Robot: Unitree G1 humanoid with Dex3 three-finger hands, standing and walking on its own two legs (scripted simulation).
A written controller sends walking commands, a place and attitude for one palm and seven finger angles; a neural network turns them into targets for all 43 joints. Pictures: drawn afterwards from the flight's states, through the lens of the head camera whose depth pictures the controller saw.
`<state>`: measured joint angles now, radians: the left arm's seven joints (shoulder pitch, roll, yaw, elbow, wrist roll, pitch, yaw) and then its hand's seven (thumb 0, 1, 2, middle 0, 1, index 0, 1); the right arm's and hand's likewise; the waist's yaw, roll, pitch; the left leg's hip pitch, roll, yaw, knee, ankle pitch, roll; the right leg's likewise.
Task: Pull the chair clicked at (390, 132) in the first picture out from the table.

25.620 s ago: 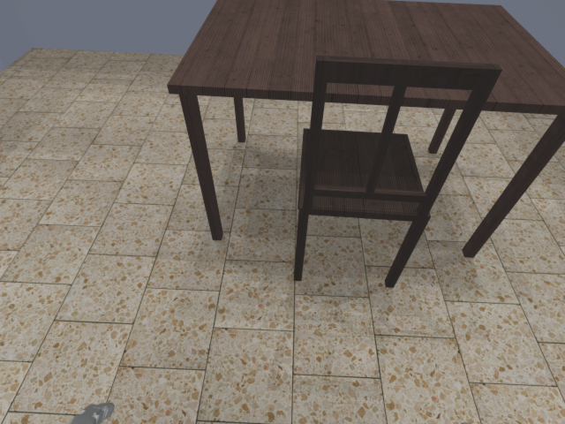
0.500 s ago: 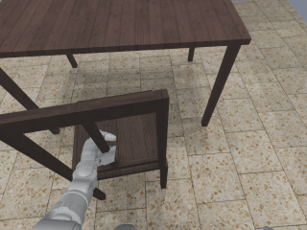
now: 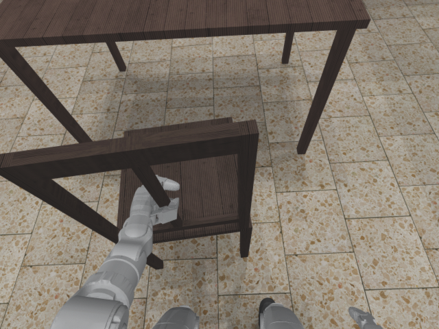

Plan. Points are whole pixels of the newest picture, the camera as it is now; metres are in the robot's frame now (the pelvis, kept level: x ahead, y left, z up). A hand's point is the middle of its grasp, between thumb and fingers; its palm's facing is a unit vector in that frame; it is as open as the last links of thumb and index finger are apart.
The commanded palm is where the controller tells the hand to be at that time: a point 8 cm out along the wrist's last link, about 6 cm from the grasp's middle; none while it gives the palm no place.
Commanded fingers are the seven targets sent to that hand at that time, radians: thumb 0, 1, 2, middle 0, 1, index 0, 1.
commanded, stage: step backward, pulling the chair out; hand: left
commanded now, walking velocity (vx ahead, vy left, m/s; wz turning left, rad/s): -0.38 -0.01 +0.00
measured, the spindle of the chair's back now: (162, 200) +0.36 +0.13 -0.07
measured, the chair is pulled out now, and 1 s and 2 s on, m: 0.38 0.61 0.61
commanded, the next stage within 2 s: stop walking, hand still on the chair in 0.56 s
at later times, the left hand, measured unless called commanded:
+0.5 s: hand (145, 263) +0.23 +0.15 -0.07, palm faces -0.09 -0.98 -0.17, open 5.5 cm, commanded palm +0.22 +0.21 -0.08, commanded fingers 0.00 0.90 0.90 -0.50 -1.45 -0.50 -1.45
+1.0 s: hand out of the picture +0.11 +0.18 -0.07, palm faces -0.07 -0.99 -0.15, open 5.5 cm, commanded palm +0.10 +0.23 -0.06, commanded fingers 0.00 0.90 0.90 -0.50 -1.45 -0.50 -1.45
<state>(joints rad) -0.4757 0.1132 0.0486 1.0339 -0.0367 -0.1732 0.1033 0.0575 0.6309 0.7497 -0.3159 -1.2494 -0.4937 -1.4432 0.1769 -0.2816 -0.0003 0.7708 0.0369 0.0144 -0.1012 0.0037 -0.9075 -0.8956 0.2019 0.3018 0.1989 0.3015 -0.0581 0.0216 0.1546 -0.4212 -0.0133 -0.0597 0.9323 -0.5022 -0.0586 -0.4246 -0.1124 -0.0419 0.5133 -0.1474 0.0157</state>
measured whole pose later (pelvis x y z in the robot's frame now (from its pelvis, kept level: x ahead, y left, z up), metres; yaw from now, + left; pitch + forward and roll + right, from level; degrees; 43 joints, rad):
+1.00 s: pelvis -0.20 +0.07 -0.01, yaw -3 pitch -2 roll -1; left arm -0.28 0.13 -0.02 0.84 -0.06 -0.15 0.06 0.07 0.65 0.81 -0.35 -1.25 -0.49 -1.44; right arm 0.23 -0.21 0.02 0.72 0.04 0.02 -0.08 0.01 -0.91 -0.90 0.20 0.30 0.20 0.30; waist -0.03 0.06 0.16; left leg -0.33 0.09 -0.02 0.60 -0.29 -0.01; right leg -0.24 0.00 -0.05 0.55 -0.28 0.00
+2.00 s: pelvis -0.16 +0.09 -0.02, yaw -3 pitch +8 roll +0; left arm -0.04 0.16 -0.04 0.54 -0.05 -0.07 0.02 0.01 -0.12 0.41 -0.44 -1.33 -0.46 -1.35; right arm 0.26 -0.28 -0.03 0.64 0.04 -0.04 -0.03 0.01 -0.91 -0.90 0.20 0.30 0.20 0.30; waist -0.07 0.03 -0.03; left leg -0.52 0.05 0.01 0.72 -0.33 -0.03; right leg -0.47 -0.05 -0.01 0.73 -0.40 0.04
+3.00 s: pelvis -0.16 +0.09 -0.05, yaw -1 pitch +11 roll -1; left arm 0.48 0.20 -0.10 -0.08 -0.04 0.09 -0.01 -0.02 -0.53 0.20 0.00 0.00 0.00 0.00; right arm 0.23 -0.23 0.01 0.48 0.04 -0.07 -0.09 0.01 -0.91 -0.90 0.20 0.30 0.20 0.30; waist -0.05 0.04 -0.12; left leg -0.71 0.04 -0.05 0.97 -0.45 -0.03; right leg -0.62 -0.06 -0.05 0.95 -0.52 0.04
